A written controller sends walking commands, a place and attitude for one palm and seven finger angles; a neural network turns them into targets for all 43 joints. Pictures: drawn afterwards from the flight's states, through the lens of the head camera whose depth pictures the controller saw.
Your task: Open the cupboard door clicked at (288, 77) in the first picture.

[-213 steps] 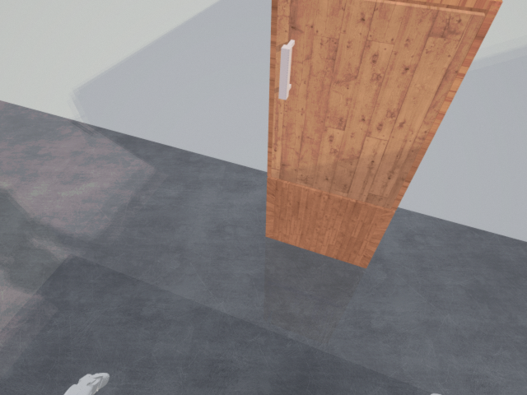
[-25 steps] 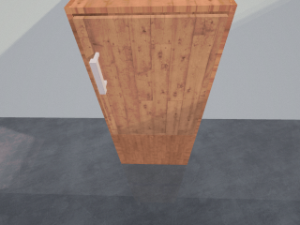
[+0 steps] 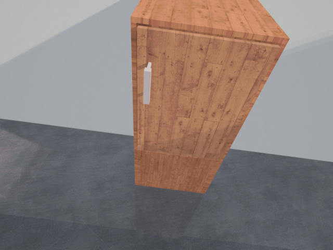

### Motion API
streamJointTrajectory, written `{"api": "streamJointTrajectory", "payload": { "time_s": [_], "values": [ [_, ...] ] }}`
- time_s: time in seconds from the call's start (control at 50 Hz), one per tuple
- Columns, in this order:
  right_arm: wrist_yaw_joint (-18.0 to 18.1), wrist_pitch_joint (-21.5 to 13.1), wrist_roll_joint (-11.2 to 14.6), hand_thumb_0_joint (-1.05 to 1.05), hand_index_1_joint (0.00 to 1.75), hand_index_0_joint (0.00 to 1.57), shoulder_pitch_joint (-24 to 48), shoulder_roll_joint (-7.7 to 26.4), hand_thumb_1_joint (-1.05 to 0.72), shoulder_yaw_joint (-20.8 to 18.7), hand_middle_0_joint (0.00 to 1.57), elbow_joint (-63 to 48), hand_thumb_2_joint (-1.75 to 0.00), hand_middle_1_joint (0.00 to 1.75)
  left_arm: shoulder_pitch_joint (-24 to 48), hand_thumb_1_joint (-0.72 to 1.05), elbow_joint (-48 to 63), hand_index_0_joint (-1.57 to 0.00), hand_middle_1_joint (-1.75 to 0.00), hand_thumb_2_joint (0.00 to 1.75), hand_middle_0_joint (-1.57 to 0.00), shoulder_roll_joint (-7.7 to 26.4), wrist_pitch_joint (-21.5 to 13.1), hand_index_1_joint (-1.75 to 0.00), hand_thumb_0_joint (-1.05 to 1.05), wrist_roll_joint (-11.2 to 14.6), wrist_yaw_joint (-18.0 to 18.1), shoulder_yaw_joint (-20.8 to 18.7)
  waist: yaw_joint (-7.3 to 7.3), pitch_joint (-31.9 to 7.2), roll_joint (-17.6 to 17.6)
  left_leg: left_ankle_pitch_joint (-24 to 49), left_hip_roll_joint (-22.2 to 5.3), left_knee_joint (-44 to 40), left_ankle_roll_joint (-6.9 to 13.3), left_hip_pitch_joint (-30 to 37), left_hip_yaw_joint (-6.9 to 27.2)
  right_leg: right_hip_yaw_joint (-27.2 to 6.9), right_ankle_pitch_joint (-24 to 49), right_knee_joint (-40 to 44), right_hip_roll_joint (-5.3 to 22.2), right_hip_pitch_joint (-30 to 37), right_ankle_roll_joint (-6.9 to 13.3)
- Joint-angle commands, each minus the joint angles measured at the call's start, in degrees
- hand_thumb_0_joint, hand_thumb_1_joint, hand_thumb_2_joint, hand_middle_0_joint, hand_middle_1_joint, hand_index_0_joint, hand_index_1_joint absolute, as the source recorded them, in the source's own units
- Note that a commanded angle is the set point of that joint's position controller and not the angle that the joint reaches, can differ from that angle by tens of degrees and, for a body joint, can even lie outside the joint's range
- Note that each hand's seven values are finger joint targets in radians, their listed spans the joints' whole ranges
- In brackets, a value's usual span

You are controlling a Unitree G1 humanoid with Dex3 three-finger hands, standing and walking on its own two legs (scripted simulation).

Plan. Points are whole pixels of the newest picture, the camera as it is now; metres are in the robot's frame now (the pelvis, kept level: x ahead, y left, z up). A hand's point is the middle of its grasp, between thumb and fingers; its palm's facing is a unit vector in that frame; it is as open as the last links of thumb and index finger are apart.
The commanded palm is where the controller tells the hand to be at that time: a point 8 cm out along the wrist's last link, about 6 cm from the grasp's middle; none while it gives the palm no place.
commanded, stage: come to a stop and stand still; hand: left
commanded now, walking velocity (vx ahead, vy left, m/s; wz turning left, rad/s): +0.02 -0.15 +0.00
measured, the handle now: (148, 83) +0.61 +0.12 +0.07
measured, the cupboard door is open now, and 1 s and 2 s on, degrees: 0 0 0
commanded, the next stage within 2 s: look again from close up in 1.12 s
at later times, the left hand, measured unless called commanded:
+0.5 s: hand out of the picture +0.00 +0.10 -0.17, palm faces +0.05 -0.98 -0.20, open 7.3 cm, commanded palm none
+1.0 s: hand out of the picture +0.04 +0.14 -0.19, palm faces +0.02 -0.98 -0.18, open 7.4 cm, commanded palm none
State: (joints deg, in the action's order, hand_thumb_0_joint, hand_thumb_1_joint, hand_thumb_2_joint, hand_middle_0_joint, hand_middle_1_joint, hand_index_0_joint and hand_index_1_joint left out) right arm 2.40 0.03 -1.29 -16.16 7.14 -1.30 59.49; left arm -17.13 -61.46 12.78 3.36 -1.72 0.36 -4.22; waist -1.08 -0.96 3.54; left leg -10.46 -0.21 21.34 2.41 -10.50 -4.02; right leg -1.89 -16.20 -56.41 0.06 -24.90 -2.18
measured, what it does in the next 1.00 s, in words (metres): steps on the spot: right foot, then left foot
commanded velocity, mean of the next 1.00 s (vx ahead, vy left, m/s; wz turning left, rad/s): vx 0.02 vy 0.04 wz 0.00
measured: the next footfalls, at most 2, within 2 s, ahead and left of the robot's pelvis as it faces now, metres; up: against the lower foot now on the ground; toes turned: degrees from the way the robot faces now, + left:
right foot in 0.30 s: +0.01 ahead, -0.16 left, +0.00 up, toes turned -4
left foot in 0.68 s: +0.08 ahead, +0.08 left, +0.00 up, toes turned +4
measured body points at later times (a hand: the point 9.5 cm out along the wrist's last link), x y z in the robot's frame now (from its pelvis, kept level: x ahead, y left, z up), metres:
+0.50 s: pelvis +0.01 -0.06 +0.00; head +0.01 -0.09 +0.45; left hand +0.00 +0.15 -0.15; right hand -0.02 -0.28 -0.17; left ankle +0.02 +0.08 -0.72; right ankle -0.03 -0.16 -0.75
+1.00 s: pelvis +0.04 -0.03 -0.01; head +0.05 -0.02 +0.44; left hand +0.04 +0.19 -0.17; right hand +0.09 -0.25 -0.16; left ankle +0.04 +0.07 -0.75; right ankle -0.03 -0.16 -0.75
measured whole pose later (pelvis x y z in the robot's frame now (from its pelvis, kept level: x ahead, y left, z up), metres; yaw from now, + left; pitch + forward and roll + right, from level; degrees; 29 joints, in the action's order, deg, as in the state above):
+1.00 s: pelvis +0.04 -0.03 -0.01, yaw -2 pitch +0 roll +1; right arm 2.4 -1.0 -0.2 -9.5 8.5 -0.8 62.9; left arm -14.5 -65.2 8.5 0.2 -0.7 2.3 -0.4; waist -1.1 2.2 1.5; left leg -13.1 -0.1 24.2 1.3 -10.7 -5.9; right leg 2.1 -18.4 -23.0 2.9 -4.1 -1.6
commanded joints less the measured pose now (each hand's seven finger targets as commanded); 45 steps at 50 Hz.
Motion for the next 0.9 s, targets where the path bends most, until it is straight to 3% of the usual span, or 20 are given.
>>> {"api": "streamJointTrajectory", "payload": {
  "time_s": [0.0,0.04,0.14,0.18,0.22,0.24,0.26,0.28,0.3,0.32,0.36,0.42,0.48,0.58,0.62,0.66,0.68,0.74,0.82,0.88],
  "values": [
    [1.35,-1.26,-0.22,0.00,0.30,0.20,-4.94,10.10,-0.90,-2.95,0.20,-1.03,-0.90,0.30,0.25,0.90,3.23,-0.20,-0.30,0.90,-0.20,2.06,-0.69,-0.30,0.00,-0.09,-0.34,-0.47,2.89,4.36,-9.18,-3.32,-17.22,-11.27,4.41,5.71,14.80,-1.46,-1.53,0.35,2.18,-8.23,-0.67],
    [1.34,-1.18,-0.26,0.00,0.30,0.20,-5.65,10.33,-0.90,-3.04,0.20,-0.47,-0.90,0.30,0.88,0.90,3.49,-0.20,-0.30,0.90,-0.20,1.32,-0.60,-0.30,0.00,0.02,-0.44,-0.15,3.33,3.20,-9.49,-0.49,-17.92,-10.56,5.73,6.85,15.19,-0.52,-3.81,4.23,2.72,-6.28,-0.61],
    [0.56,-0.73,-0.58,0.00,0.30,0.20,-5.55,10.41,-0.90,-3.09,0.20,1.21,-0.90,0.30,1.18,0.90,2.82,-0.20,-0.30,0.90,-0.20,-1.32,-1.29,-0.30,0.00,0.33,-0.48,1.30,4.11,2.36,-13.75,-7.22,-15.65,-10.42,5.98,2.88,13.97,3.63,-9.15,16.52,2.15,3.03,0.86],
    [0.15,-0.59,-0.49,0.00,0.30,0.20,-4.70,10.30,-0.90,-3.00,0.20,2.03,-0.90,0.30,-1.17,0.90,1.50,-0.20,-0.30,0.90,-0.20,-2.28,-2.02,-0.30,0.00,0.66,-0.22,1.70,2.81,2.07,-15.34,-9.58,-14.30,-9.73,5.28,0.48,13.24,5.19,-7.56,21.86,1.16,7.55,1.51],
    [-0.20,-0.43,0.02,0.00,0.30,0.20,-3.79,9.50,-0.90,-2.88,0.20,2.69,-0.90,0.30,-5.21,0.90,-0.64,-0.20,-0.30,0.90,-0.20,-2.26,-2.86,-0.30,0.00,0.70,0.03,1.87,0.61,1.35,-12.71,-12.62,-11.54,-6.36,2.97,-4.04,10.57,6.83,0.97,32.73,0.59,16.48,1.58],
    [-0.43,-0.47,0.31,0.00,0.30,0.20,-4.35,7.76,-0.90,-2.52,0.20,3.06,-0.90,0.30,-6.78,0.90,-1.54,-0.20,-0.30,0.90,-0.20,-1.36,-3.39,-0.30,0.00,0.63,0.37,1.81,-0.02,0.86,-9.05,-13.88,-8.88,-3.67,0.85,-6.63,7.75,5.16,2.75,37.41,2.22,21.02,1.74],
    [-0.61,-0.60,0.79,0.00,0.30,0.20,-5.07,4.90,-0.90,-1.85,0.20,2.94,-0.90,0.30,-7.14,0.90,-1.74,-0.20,-0.30,0.90,-0.20,1.14,-4.04,-0.30,0.00,0.35,0.92,1.55,-0.13,1.17,-1.52,-13.86,-5.39,3.21,-1.20,-12.29,4.11,-3.20,-3.05,41.11,8.70,24.86,3.48],
    [-0.92,-0.59,0.88,0.00,0.30,0.20,-3.40,2.62,-0.90,-0.87,0.20,1.91,-0.90,0.30,-7.04,0.90,-1.52,-0.20,-0.30,0.90,-0.20,4.51,-4.30,-0.30,0.00,0.38,1.21,1.00,-0.74,4.51,8.22,-14.99,-1.68,9.43,-2.82,-15.91,0.25,-12.82,-11.08,47.44,16.28,21.11,6.66],
    [-1.30,-0.35,0.38,0.00,0.30,0.20,-1.42,3.86,-0.90,-1.19,0.20,0.81,-0.90,0.30,-5.87,0.90,-0.58,-0.20,-0.30,0.90,-0.20,5.58,-4.13,-0.30,0.00,0.51,1.25,0.84,-1.20,7.39,7.28,-16.60,-2.47,13.00,-2.77,-15.67,1.00,-15.48,-15.69,50.29,19.78,15.35,9.07],
    [-1.50,0.17,0.03,0.00,0.30,0.20,-0.60,4.64,-0.90,-1.56,0.20,0.88,-0.90,0.30,-4.48,0.90,-0.17,-0.20,-0.30,0.90,-0.20,5.09,-4.43,-0.30,0.00,0.48,1.44,0.69,-1.12,9.40,8.92,-14.73,-3.10,16.04,-2.65,-15.31,1.81,-15.78,-16.13,51.09,18.90,11.46,9.47],
    [-1.38,0.15,-0.06,0.00,0.30,0.20,-2.89,4.01,-0.90,-1.22,0.20,2.68,-0.90,0.30,-2.62,0.90,-0.63,-0.20,-0.30,0.90,-0.20,2.03,-4.95,-0.30,0.00,0.69,1.59,1.33,0.40,11.93,5.60,-9.55,-3.62,17.93,-2.65,-14.30,2.97,-11.81,-2.53,48.16,16.76,11.32,9.98],
    [-1.41,0.41,0.46,0.00,0.30,0.20,-3.61,3.44,-0.90,-1.16,0.20,3.17,-0.90,0.30,-3.11,0.90,-0.30,-0.20,-0.30,0.90,-0.20,1.63,-5.13,-0.30,0.00,0.65,1.85,1.39,0.36,8.85,1.68,-9.85,-2.78,20.22,-3.73,-14.42,1.79,-6.11,19.31,42.68,15.92,16.28,9.82],
    [-1.13,0.94,0.68,0.00,0.30,0.20,-1.65,4.12,-0.90,-1.34,0.20,2.02,-0.90,0.30,-4.67,0.90,-0.71,-0.20,-0.30,0.90,-0.20,2.06,-5.18,-0.30,0.00,0.66,2.32,1.26,-0.17,5.77,4.30,-10.35,-2.93,22.56,-4.58,-14.92,2.18,-4.53,34.65,38.91,16.40,20.24,10.33],
    [-1.03,0.26,0.88,0.00,0.30,0.20,0.05,3.43,-0.90,-1.11,0.20,1.42,-0.90,0.30,-3.18,0.90,-0.76,-0.20,-0.30,0.90,-0.20,1.59,-4.72,-0.30,0.00,0.44,2.51,1.17,0.26,3.73,6.18,-5.36,-2.24,9.90,-4.29,-5.99,0.69,-2.45,33.23,35.19,13.61,18.05,9.36],
    [-0.80,-0.60,0.84,0.00,0.30,0.20,-2.10,4.12,-0.90,-1.15,0.20,2.67,-0.90,0.30,-2.54,0.90,-0.86,-0.20,-0.30,0.90,-0.20,0.67,-4.53,-0.30,0.00,0.81,2.42,1.43,1.44,2.10,2.84,7.79,-2.93,1.76,-3.60,3.07,1.37,-0.79,27.59,30.81,10.19,14.25,6.22],
    [-0.21,-1.46,0.54,0.00,0.30,0.20,-2.97,7.64,-0.90,-1.51,0.20,3.23,-0.90,0.30,-4.71,0.90,-0.92,-0.20,-0.30,0.90,-0.20,-1.47,-4.14,-0.30,0.00,1.05,2.57,1.78,0.61,-2.12,-5.45,28.94,-10.11,5.48,-0.14,9.73,5.97,1.60,14.44,29.42,6.32,11.64,3.24],
    [-0.15,-1.05,0.54,0.00,0.30,0.20,-2.36,8.38,-0.90,-1.78,0.20,3.11,-0.90,0.30,-4.47,0.90,-0.84,-0.20,-0.30,0.90,-0.20,-1.85,-3.82,-0.30,0.00,0.80,2.76,1.86,0.74,-0.36,-5.66,26.01,-10.89,5.29,0.47,7.80,5.64,1.64,7.30,31.36,5.38,11.41,2.86],
    [0.16,-0.98,0.96,0.00,0.30,0.20,1.09,6.98,-0.90,-1.01,0.20,2.73,-0.90,0.30,-2.92,0.90,-1.91,-0.20,-0.30,0.90,-0.20,-0.66,-3.29,-0.30,0.00,0.88,2.21,2.26,0.62,2.63,-9.49,20.06,-9.03,1.09,0.47,4.16,6.06,2.06,7.17,33.82,5.73,13.57,2.05],
    [0.34,-1.12,0.91,0.00,0.30,0.20,1.56,6.70,-0.90,-0.78,0.20,2.87,-0.90,0.30,-3.90,0.90,-2.93,-0.20,-0.30,0.90,-0.20,0.04,-3.75,-0.30,0.00,0.85,2.11,2.60,0.65,1.36,-6.64,23.24,-7.68,2.78,-0.55,6.77,4.41,1.44,16.28,35.31,6.77,15.16,2.54],
    [0.29,-1.30,0.78,0.00,0.30,0.20,1.29,7.09,-0.90,-0.66,0.20,3.17,-0.90,0.30,-3.09,0.90,-2.91,-0.20,-0.30,0.90,-0.20,0.28,-3.82,-0.30,0.00,0.90,2.12,2.72,0.97,0.07,-5.59,23.16,-7.63,1.75,-0.78,7.64,4.42,1.69,16.12,35.35,6.86,16.15,2.41]
  ]
}}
